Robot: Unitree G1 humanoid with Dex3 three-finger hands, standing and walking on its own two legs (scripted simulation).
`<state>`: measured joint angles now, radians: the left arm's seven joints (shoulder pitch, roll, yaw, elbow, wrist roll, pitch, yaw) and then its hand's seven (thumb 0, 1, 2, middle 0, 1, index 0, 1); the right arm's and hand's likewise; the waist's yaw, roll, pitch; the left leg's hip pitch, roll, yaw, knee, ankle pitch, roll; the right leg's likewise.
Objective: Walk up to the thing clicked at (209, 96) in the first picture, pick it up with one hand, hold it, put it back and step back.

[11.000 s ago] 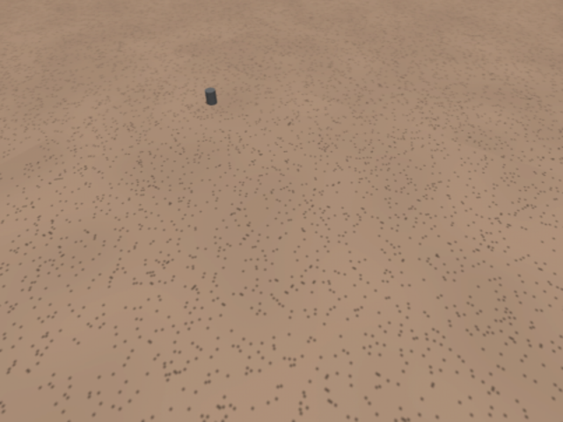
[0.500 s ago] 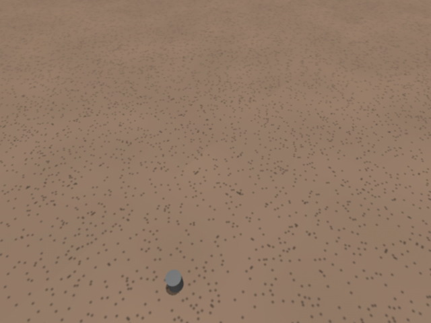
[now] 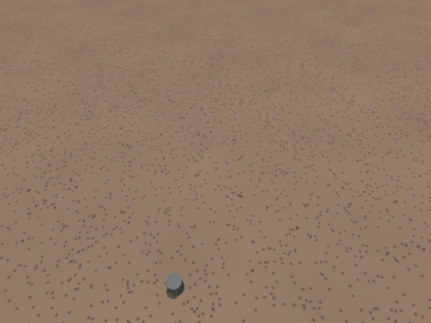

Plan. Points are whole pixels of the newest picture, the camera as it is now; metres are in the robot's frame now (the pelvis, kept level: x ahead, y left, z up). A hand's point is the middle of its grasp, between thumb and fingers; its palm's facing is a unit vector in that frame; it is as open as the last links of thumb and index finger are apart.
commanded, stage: stand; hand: left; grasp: from above
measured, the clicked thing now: (175, 284) +0.42 +0.21 -0.74
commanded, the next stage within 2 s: rise first in 0.02 s
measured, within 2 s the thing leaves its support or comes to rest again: neither
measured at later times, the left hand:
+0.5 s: hand out of the picture +0.14 +0.25 -0.18, palm faces -0.06 -0.92 -0.38, open 11.6 cm
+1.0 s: hand out of the picture +0.12 +0.26 -0.24, palm faces -0.16 -0.87 -0.46, open 14.0 cm
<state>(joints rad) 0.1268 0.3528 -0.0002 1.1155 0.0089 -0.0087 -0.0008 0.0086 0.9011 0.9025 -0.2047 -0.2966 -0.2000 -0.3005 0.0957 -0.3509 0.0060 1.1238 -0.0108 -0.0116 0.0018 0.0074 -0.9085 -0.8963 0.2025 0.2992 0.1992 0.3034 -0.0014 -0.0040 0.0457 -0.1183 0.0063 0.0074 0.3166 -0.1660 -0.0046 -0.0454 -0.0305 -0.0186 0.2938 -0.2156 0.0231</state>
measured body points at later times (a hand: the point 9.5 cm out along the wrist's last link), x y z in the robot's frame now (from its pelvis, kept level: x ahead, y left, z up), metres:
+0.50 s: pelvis -0.02 +0.00 -0.03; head +0.04 +0.01 +0.41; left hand +0.15 +0.30 -0.16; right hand +0.08 -0.26 -0.15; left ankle +0.00 +0.12 -0.75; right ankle -0.03 -0.13 -0.75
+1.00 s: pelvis -0.02 +0.00 -0.10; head +0.08 +0.02 +0.34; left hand +0.13 +0.30 -0.21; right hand +0.16 -0.25 -0.18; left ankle +0.00 +0.12 -0.75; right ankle -0.03 -0.13 -0.75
